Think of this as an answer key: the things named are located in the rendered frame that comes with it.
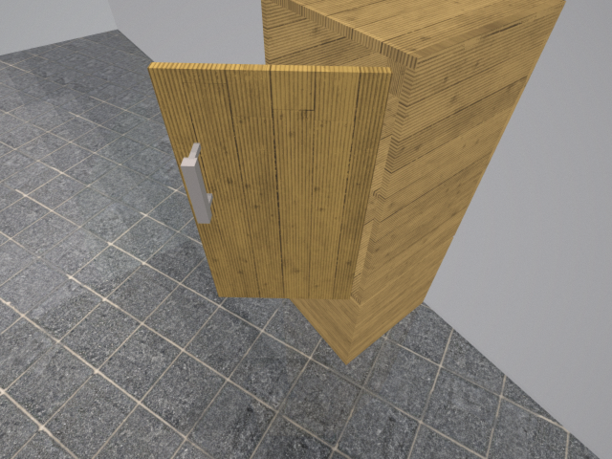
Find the cupboard door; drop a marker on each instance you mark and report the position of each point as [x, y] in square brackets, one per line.
[288, 153]

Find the handle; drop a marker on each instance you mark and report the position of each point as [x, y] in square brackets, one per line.
[200, 199]

